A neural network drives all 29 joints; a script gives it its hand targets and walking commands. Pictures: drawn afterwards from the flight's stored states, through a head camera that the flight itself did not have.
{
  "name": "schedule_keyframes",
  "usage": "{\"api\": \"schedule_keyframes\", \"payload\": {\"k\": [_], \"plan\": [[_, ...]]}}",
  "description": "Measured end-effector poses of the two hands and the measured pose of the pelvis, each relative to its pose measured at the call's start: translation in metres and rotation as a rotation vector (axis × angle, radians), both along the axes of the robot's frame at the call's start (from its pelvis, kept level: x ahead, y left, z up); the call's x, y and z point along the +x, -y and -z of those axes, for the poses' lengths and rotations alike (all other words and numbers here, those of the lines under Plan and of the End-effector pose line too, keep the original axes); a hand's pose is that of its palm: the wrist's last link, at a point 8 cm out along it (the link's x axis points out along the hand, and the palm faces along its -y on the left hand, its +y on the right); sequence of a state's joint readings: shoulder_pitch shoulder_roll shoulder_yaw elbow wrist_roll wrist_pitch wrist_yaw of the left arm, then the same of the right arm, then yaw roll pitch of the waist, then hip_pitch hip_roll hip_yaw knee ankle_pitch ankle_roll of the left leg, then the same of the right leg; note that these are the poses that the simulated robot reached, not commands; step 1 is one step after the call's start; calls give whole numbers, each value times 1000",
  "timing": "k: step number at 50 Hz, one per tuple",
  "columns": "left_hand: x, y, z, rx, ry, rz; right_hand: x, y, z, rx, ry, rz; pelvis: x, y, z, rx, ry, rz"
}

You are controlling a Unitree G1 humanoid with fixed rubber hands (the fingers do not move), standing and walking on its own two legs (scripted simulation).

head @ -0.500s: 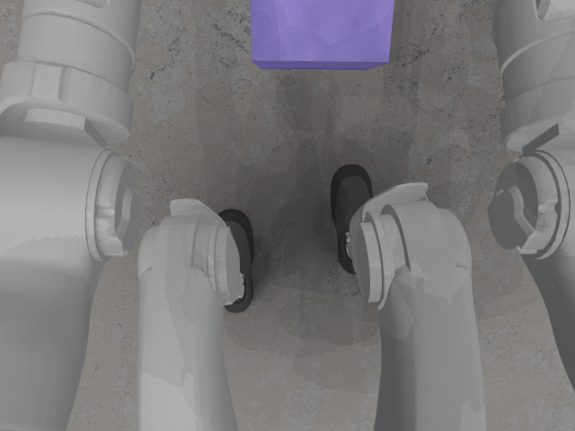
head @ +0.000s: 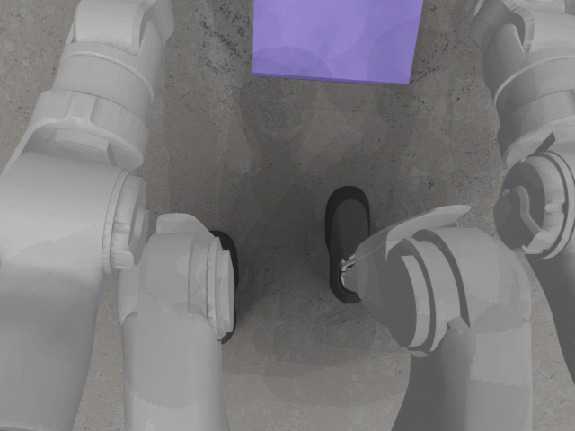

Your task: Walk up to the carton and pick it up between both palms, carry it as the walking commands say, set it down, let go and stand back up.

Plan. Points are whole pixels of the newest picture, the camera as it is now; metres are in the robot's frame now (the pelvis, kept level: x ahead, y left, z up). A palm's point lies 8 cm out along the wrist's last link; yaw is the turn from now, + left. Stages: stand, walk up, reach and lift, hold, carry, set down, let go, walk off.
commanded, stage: reach and lift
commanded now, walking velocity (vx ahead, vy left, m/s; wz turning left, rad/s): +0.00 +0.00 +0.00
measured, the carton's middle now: out of the picture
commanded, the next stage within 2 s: none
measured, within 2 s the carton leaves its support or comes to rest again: leaves its support in 1.60 s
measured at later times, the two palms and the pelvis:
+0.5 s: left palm out of the picture +0.55 +0.09 -0.21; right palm out of the picture +0.53 -0.21 -0.20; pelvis +0.00 +0.00 -0.01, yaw +1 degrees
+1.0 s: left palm out of the picture +0.55 +0.07 -0.21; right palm out of the picture +0.54 -0.21 -0.20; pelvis +0.00 +0.00 -0.01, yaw +1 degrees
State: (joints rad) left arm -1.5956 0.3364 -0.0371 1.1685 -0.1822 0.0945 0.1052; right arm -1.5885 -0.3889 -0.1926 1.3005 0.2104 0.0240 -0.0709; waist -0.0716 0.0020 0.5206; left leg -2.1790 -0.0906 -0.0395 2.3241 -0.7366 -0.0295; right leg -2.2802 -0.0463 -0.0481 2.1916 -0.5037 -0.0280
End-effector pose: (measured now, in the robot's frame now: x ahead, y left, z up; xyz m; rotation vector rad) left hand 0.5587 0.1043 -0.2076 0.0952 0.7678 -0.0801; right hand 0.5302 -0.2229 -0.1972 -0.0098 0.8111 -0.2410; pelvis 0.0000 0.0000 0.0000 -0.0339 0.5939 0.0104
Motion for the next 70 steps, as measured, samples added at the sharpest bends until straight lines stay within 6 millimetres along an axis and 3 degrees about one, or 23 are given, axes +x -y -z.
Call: {"api": "schedule_keyframes", "payload": {"k": [10, 22, 34, 70], "plan": [[-1, 1, 7, -2, 8, 22, 0, 3, 7, 6, -3, -1, 4, -4, 7, -7, 6, -12], [-6, 10, 3, -8, 14, 38, 4, -7, 1, 34, 19, -10, -1, -1, 8, 0, 16, -11], [-12, 39, 0, -44, 2, 87, 4, -15, 1, 40, 4, -27, -4, 2, 3, 8, 8, -6], [-7, 36, 0, -67, -42, 83, 9, -13, -1, 52, -30, -86, 2, -4, 11, 8, 18, -26]]}}
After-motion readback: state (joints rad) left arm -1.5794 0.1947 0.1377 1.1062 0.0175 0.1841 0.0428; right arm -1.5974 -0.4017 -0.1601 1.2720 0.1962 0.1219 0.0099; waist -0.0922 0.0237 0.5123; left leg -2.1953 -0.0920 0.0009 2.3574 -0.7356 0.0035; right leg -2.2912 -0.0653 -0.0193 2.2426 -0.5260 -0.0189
